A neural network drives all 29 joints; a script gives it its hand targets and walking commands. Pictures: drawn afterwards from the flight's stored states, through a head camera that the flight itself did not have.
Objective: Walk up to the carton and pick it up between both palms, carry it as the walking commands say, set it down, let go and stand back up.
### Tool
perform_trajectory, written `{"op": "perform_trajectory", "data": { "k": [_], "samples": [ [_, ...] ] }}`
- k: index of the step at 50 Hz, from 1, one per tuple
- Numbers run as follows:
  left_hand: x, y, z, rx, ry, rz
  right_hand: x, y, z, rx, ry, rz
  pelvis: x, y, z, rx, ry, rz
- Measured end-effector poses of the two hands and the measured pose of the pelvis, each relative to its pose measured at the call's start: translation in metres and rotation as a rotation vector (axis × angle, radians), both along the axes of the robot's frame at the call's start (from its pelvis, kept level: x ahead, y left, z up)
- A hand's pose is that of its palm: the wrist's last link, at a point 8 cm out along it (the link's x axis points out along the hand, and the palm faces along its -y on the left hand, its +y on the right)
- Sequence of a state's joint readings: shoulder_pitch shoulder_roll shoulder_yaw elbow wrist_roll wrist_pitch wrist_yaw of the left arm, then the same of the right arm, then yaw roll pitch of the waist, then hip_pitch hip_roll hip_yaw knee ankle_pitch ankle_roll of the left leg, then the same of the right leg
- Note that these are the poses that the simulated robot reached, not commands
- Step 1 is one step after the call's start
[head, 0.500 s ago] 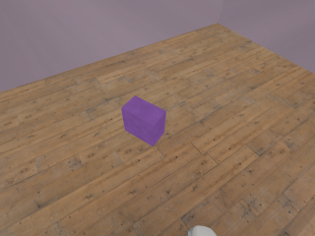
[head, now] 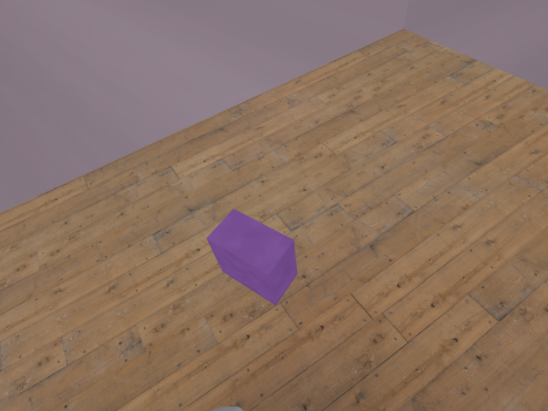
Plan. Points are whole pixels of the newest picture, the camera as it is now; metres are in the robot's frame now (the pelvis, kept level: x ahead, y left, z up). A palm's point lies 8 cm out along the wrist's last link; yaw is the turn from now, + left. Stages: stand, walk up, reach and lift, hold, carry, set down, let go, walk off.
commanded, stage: walk up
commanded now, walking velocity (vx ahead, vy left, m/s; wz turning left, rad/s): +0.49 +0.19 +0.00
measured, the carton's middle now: (254, 257) +0.72 +0.15 -0.65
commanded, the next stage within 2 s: none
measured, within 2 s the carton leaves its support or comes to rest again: neither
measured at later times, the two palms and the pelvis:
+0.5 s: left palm out of the picture +0.11 +0.32 -0.15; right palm (353, 293) +0.33 -0.12 -0.13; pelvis +0.20 +0.10 -0.01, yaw -2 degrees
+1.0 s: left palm (155, 277) +0.39 +0.28 -0.14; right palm (387, 372) +0.20 -0.15 -0.13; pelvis +0.29 +0.06 +0.00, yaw -1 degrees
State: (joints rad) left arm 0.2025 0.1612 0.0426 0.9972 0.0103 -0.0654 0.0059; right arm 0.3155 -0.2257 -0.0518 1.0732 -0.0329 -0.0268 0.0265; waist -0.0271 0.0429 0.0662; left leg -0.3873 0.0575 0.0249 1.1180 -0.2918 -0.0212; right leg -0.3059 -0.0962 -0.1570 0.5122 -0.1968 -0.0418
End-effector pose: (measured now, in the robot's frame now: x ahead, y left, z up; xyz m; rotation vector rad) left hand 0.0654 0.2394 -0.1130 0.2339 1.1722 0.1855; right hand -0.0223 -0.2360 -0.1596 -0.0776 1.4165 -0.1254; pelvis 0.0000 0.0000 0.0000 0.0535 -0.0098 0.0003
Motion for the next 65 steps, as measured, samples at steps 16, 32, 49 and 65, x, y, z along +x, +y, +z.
{"op": "perform_trajectory", "data": {
  "k": [16,32,49,65],
  "samples": [
    [-0.061,0.020,0.008,-0.047,0.363,0.269,0.284,0.055,0.025,0.028,-0.284,0.203,0.128,0.042,0.007,-0.017,0.019,-0.003],
    [0.200,0.116,-0.026,-0.085,0.107,0.037,0.292,0.115,0.038,-0.112,-0.167,0.039,0.232,0.114,0.007,-0.077,0.008,-0.014],
    [0.327,0.046,-0.022,-0.122,-0.005,-0.073,0.216,0.089,0.033,-0.074,0.141,-0.118,0.286,0.068,0.006,-0.045,-0.015,-0.021],
    [0.258,0.063,0.000,0.055,0.078,0.085,0.314,0.041,0.000,-0.040,0.009,0.026,0.282,0.051,0.002,0.005,-0.013,0.007]
  ]
}}
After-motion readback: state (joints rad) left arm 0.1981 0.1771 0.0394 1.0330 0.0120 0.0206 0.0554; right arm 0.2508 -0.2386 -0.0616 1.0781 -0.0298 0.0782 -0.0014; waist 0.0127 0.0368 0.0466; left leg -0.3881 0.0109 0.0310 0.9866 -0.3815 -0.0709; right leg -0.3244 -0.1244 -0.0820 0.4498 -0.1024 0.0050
